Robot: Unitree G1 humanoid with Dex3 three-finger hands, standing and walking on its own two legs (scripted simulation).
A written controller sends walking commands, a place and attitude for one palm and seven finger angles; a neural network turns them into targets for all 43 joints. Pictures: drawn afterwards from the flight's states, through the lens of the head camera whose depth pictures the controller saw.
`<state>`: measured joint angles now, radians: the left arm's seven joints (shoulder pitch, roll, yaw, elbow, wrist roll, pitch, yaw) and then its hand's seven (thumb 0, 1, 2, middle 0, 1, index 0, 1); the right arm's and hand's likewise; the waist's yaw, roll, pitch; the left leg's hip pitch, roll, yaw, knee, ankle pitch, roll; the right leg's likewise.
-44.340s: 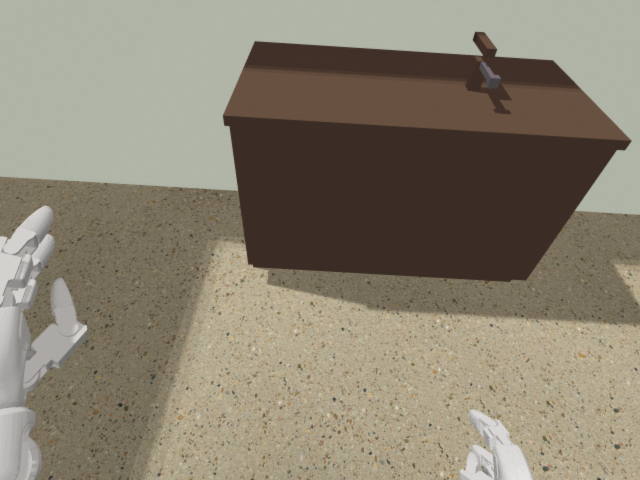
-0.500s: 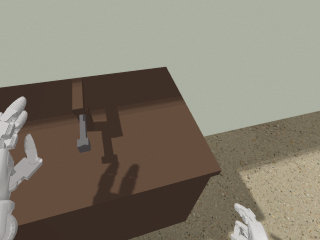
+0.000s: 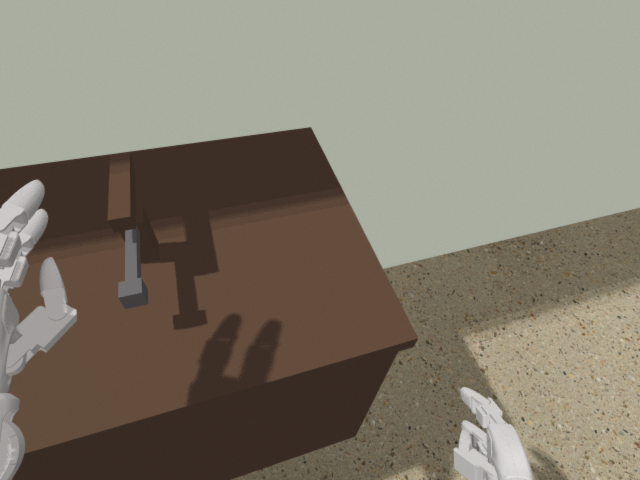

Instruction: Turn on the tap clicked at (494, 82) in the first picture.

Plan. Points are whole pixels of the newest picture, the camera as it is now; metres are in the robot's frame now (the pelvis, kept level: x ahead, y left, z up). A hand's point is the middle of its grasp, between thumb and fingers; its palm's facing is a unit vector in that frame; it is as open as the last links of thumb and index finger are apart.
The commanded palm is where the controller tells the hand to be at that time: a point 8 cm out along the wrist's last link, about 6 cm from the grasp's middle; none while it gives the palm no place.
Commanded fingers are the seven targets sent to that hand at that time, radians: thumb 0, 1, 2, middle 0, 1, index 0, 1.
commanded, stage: shuffle to correct the standing spot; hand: left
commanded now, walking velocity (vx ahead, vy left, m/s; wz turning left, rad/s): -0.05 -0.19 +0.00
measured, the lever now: (133, 293) +0.32 +0.27 +0.03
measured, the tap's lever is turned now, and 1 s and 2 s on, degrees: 0 0 0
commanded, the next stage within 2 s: none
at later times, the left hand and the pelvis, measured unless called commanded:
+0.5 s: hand (122, 329) +0.21 +0.20 +0.15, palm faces +0.34 -0.86 -0.38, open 7.4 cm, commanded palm +0.16 +0.24 +0.17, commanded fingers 0.00 0.90 0.90 -0.20 -0.30 -0.20 -0.30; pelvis +0.00 -0.04 -0.01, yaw +0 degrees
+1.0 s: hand (109, 330) +0.21 +0.21 +0.16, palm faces +0.33 -0.86 -0.39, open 7.4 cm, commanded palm +0.16 +0.25 +0.17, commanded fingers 0.00 0.90 0.90 -0.20 -0.30 -0.20 -0.30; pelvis +0.00 -0.03 -0.01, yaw +0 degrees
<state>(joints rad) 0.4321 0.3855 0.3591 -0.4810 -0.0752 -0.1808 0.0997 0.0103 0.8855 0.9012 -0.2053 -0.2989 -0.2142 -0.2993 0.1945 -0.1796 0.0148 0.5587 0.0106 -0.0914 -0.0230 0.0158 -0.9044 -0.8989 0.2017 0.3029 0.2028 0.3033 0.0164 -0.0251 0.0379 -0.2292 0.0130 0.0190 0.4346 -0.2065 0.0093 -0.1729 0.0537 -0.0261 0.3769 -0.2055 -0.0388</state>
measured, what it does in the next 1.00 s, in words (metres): stands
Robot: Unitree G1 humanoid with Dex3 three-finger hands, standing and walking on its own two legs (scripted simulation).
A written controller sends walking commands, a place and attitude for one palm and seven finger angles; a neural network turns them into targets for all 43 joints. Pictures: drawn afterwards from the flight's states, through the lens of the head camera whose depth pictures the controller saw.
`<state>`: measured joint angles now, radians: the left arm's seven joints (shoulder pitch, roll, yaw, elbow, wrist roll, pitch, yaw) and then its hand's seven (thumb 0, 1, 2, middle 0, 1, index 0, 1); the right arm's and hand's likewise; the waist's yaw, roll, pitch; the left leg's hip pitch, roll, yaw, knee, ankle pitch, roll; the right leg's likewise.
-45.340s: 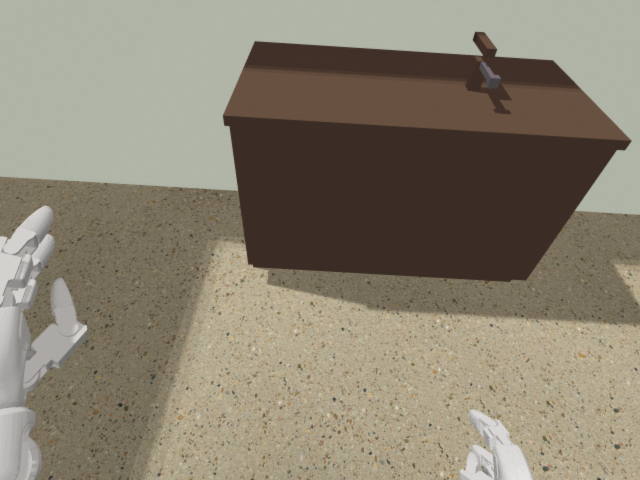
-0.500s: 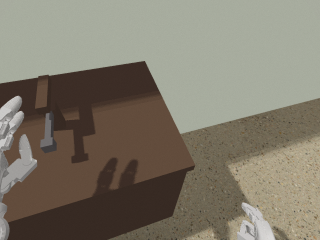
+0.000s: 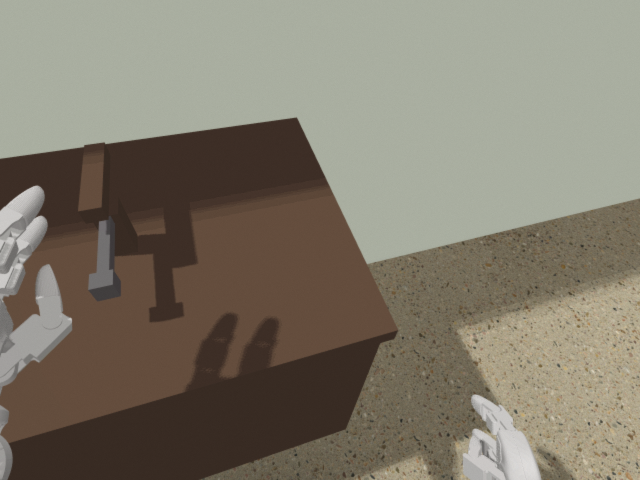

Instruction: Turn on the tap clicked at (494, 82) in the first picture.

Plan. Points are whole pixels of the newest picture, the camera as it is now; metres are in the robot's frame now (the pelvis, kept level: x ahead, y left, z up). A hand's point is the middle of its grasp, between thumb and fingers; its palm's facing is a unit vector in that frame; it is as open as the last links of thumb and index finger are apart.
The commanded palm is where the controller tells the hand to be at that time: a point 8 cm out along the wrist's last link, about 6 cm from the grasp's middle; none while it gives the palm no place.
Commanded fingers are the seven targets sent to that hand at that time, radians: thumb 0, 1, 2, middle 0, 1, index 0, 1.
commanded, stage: shuffle to correct the standing spot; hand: left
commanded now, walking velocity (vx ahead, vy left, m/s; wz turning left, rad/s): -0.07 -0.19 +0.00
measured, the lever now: (105, 285) +0.32 +0.30 +0.04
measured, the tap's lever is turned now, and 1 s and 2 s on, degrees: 0 0 0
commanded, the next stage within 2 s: none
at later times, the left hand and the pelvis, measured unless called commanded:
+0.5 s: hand (67, 317) +0.22 +0.24 +0.17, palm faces +0.33 -0.86 -0.39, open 7.4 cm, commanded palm +0.16 +0.28 +0.18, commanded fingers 0.00 0.90 0.90 -0.20 -0.30 -0.20 -0.30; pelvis +0.00 +0.00 +0.00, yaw +0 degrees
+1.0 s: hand (70, 319) +0.21 +0.24 +0.17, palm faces +0.35 -0.86 -0.39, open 7.4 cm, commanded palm +0.16 +0.27 +0.18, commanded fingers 0.00 0.90 0.90 -0.20 -0.30 -0.20 -0.30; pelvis +0.00 -0.01 +0.00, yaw +0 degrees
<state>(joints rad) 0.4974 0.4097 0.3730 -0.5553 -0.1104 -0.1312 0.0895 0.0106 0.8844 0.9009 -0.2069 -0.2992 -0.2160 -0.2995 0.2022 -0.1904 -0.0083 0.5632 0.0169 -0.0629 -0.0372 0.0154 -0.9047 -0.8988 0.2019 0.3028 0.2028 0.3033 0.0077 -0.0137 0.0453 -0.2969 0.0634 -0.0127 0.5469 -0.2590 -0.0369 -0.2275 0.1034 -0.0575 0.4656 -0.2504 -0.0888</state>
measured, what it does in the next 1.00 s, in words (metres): stands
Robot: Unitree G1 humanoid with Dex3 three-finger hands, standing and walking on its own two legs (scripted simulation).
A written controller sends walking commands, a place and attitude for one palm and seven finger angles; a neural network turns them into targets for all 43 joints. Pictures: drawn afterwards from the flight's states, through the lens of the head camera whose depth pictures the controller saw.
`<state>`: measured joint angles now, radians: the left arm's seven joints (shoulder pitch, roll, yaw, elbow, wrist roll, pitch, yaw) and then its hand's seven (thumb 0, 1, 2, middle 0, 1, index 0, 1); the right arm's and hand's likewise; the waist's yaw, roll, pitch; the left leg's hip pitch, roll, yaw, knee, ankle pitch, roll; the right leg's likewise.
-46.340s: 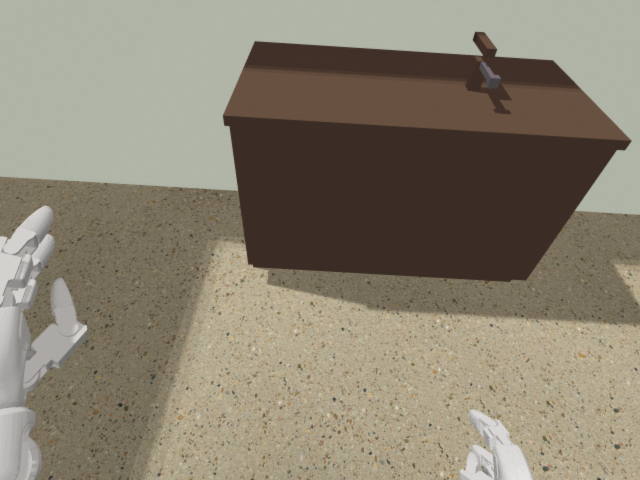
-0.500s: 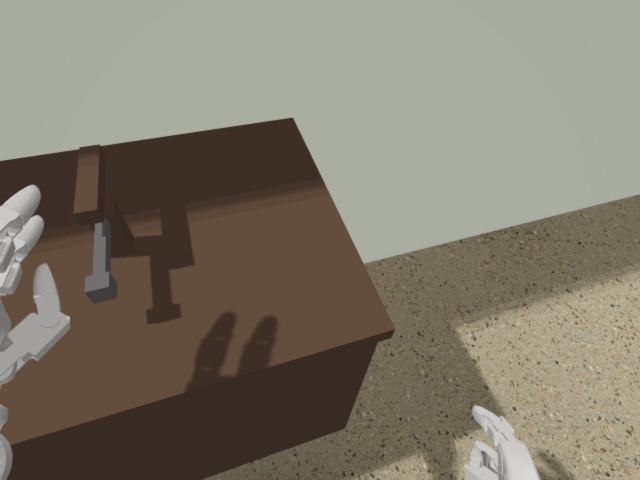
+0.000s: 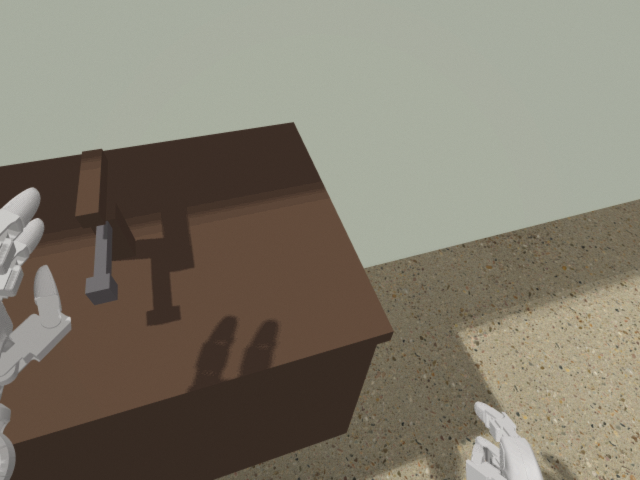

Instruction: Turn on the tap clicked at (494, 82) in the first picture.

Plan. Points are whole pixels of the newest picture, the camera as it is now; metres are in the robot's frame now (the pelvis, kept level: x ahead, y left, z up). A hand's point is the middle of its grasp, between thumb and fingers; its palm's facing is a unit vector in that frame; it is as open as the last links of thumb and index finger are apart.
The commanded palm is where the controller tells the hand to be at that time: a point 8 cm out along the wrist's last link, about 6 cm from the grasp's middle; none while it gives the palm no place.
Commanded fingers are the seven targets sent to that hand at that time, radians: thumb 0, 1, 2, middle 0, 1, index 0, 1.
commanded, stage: shuffle to correct the standing spot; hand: left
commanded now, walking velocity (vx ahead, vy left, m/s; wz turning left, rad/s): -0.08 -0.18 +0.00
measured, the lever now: (102, 289) +0.32 +0.31 +0.04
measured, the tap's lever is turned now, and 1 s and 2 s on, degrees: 0 0 0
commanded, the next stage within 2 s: none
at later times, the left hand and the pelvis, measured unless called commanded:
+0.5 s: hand (70, 328) +0.21 +0.23 +0.17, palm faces +0.34 -0.86 -0.39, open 7.4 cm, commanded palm +0.16 +0.28 +0.18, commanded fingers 0.00 0.90 0.90 -0.20 -0.30 -0.20 -0.30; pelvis +0.00 -0.01 +0.00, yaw +0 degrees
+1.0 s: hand (69, 329) +0.21 +0.24 +0.17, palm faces +0.33 -0.86 -0.40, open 7.4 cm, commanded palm +0.16 +0.28 +0.18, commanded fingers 0.00 0.90 0.90 -0.20 -0.30 -0.20 -0.30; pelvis +0.00 +0.00 +0.00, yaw +0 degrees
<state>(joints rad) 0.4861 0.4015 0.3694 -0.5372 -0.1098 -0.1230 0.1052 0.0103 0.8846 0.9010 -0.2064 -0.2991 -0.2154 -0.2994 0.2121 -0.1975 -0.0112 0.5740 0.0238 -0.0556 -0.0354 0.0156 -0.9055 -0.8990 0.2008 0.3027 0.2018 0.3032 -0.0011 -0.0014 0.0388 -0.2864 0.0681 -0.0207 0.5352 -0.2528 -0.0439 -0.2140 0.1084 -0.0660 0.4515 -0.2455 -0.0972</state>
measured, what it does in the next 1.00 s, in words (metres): stands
